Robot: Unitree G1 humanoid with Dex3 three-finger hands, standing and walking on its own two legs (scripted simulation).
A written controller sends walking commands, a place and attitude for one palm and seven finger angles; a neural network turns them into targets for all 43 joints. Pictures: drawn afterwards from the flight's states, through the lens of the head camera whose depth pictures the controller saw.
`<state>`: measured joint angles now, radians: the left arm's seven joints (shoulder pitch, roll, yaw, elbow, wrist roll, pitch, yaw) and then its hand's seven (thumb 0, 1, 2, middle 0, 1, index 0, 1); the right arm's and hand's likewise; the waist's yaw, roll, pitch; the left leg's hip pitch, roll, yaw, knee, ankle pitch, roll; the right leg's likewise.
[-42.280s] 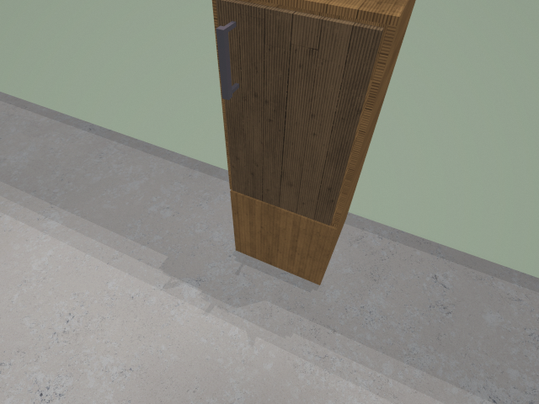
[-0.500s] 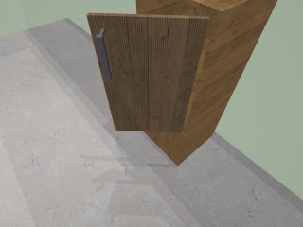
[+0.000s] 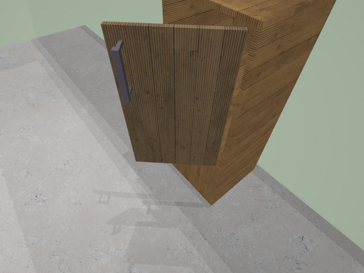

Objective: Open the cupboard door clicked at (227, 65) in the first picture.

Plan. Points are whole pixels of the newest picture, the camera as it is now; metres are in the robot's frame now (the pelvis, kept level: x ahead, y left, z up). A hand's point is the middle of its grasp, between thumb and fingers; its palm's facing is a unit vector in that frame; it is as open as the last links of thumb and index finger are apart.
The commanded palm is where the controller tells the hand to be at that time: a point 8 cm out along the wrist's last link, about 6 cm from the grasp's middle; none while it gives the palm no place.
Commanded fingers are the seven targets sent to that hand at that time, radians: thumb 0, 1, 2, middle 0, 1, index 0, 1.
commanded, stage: come to a stop and stand still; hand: left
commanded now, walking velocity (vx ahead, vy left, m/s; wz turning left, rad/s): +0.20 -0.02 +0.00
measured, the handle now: (123, 73) +0.58 +0.20 +0.13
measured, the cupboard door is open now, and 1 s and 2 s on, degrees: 47 47 47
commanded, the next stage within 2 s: look again from close up in 1.02 s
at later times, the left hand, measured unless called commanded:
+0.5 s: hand out of the picture +0.05 +0.21 -0.18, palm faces +0.03 -0.97 -0.24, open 7.4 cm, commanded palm none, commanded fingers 0.00 0.90 0.90 -0.20 -0.30 -0.20 -0.30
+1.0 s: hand out of the picture +0.05 +0.19 -0.18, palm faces -0.01 -0.98 -0.22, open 7.4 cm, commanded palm none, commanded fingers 0.00 0.90 0.90 -0.20 -0.30 -0.20 -0.30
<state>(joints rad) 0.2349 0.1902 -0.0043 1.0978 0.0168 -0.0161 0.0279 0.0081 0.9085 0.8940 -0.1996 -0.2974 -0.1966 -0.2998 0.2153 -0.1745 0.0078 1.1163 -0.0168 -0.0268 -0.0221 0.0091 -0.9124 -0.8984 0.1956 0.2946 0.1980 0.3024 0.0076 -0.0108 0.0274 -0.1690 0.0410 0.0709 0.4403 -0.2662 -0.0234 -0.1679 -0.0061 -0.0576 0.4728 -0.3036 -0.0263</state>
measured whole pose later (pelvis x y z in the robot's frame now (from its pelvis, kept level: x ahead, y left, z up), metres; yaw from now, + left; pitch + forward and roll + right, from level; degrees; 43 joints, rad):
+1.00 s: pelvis +0.01 +0.01 +0.00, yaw -1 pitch +0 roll +0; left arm 0.24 0.20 -0.01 1.05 0.01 0.00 0.03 0.01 0.91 0.89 -0.20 -0.30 -0.20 -0.30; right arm 0.21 -0.18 0.01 1.09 -0.02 -0.01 -0.02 0.01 -0.91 -0.90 0.20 0.29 0.20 0.30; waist 0.00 -0.02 0.04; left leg -0.18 0.03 0.07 0.48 -0.30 0.00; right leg -0.16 -0.01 -0.05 0.48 -0.32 -0.02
